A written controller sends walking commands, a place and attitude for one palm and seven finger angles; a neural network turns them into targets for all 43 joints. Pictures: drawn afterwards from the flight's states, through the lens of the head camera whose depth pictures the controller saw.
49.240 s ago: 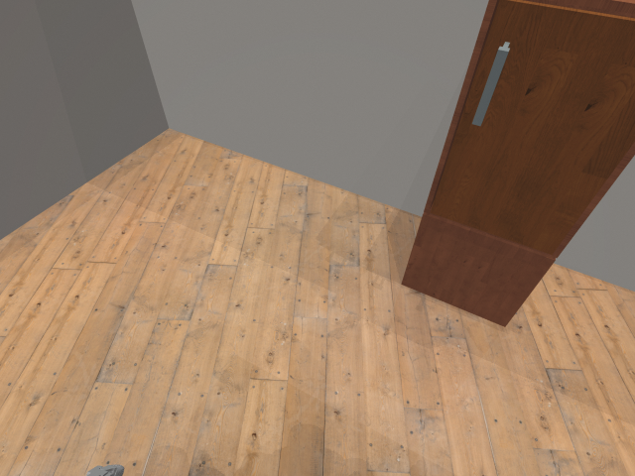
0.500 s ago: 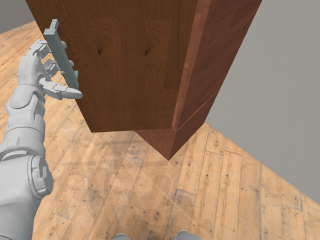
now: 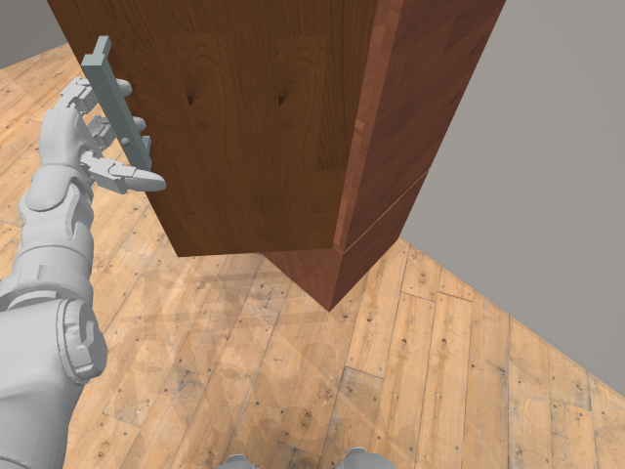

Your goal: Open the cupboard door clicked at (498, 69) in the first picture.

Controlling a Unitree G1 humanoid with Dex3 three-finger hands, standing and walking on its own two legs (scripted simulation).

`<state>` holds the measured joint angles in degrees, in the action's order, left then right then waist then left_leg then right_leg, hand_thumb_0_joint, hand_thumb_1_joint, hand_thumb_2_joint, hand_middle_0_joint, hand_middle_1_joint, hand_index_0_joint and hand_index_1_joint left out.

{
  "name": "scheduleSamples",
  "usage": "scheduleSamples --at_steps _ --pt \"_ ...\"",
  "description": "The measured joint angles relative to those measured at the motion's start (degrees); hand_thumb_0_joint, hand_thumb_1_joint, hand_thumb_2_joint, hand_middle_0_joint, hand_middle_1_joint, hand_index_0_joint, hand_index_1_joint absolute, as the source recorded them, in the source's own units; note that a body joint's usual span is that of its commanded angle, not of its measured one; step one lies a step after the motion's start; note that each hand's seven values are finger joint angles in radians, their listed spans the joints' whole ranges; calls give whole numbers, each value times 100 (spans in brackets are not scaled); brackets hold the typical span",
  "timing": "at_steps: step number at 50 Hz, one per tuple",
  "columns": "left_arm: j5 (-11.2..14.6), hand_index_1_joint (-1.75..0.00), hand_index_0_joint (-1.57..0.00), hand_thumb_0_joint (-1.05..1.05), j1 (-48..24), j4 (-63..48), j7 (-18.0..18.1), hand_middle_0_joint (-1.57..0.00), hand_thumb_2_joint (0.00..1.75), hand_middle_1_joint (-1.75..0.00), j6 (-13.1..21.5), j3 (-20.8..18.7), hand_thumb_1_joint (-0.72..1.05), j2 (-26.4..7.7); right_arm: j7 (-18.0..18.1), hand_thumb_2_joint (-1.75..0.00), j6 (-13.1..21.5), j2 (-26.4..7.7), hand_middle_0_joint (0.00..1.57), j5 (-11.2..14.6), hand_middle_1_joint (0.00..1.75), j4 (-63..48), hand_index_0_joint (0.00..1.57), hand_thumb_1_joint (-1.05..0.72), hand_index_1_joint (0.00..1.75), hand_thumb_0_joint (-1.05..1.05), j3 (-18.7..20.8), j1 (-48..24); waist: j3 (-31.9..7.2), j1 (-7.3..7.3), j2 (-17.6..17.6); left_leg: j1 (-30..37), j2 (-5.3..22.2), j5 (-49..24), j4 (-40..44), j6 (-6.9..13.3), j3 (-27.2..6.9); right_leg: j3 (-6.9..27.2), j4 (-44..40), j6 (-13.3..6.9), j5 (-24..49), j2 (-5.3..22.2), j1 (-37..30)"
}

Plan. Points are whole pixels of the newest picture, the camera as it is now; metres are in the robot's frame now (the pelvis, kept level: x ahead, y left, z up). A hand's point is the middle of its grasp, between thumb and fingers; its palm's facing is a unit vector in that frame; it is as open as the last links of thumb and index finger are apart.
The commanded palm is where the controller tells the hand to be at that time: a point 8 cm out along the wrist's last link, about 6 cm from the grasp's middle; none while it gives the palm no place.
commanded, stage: slide the fingers in behind the handle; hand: left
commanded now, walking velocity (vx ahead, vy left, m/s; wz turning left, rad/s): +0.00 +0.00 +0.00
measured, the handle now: (125, 110) +0.55 +0.21 +0.12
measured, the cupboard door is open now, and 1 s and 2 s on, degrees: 48 48 92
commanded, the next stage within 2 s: close the thumb around the handle in 0.10 s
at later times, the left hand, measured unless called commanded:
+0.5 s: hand (127, 141) +0.50 +0.20 +0.12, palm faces +0.03 -1.00 +0.00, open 11.4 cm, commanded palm +0.47 +0.24 +0.12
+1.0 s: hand (138, 140) +0.50 +0.18 +0.12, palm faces +0.04 -1.00 -0.02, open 5.7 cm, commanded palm +0.48 +0.23 +0.12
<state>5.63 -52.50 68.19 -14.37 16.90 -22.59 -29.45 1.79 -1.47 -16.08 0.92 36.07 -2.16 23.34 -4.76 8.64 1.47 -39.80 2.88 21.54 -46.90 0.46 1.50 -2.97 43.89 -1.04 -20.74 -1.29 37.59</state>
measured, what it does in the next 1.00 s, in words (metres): stands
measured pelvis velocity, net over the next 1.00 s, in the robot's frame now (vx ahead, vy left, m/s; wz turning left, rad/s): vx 0.00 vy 0.00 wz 0.01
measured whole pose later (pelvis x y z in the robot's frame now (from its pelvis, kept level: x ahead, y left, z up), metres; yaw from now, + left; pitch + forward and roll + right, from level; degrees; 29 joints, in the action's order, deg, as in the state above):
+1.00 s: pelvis +0.00 +0.00 +0.00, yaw +1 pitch +15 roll -2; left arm 5.5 -53.1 66.8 -10.7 17.4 -20.1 -26.2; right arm 1.1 -1.2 -16.0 0.3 37.5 -1.5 23.8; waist -5.1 8.0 1.9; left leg -40.6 2.3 21.9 -47.5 0.5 1.1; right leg -3.2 44.8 -0.9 -21.4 -0.8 38.3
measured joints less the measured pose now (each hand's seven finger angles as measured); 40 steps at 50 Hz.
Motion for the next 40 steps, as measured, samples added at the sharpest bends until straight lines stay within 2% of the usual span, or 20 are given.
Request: scheduleSamples --at_steps 8,13,18,22,28,40 --pt "83 -120 -30 -1 -125 70 -117 -30 30 -120 -27 107 -50 -60 20 -90 18 -30 20 3 30 87 20 -91 30 0 7 67 9 -7 -11 -87 -17 -14 -28 10 -38 -36 -5 11 17 15 55" --pt "68 -120 -30 -1 -99 -36 -44 -30 30 -120 -6 145 -49 24 -4 -90 34 -35 20 -22 30 105 20 -91 30 0 41 106 -14 -1 -5 -127 -26 -1 -50 22 -30 -26 7 25 12 24 91" --pt "44 -121 -31 -1 -17 -127 31 -31 34 -121 -1 86 -40 140 -33 -90 16 -13 20 -35 30 104 20 -91 30 0 44 115 -47 -3 -3 -89 -24 24 -46 37 11 16 9 41 0 23 72" --pt "5 -123 -32 -1 88 -183 79 -32 41 -123 -8 30 -25 147 -41 -90 -1 18 20 -35 30 57 20 -91 30 0 36 109 -61 4 7 -34 -19 40 -30 45 43 49 -3 49 -5 17 31" --pt "71 -126 -34 0 209 -283 71 -34 53 -126 19 96 5 205 -53 -90 -15 57 20 -21 30 53 20 -91 30 0 35 97 -75 -64 33 52 -26 50 -7 48 49 56 -25 56 -15 23 -53" --pt "44 -133 -38 1 -60 -116 181 -37 80 -132 15 281 67 293 -50 -90 47 18 20 -44 30 96 20 -91 30 0 44 -15 -44 -76 32 -58 -68 29 -55 39 -16 -7 50 46 -39 63 38"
